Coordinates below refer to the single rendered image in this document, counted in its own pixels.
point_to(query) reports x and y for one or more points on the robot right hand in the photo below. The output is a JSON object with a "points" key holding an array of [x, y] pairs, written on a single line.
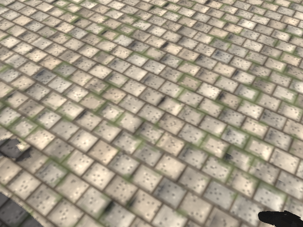
{"points": [[280, 219]]}

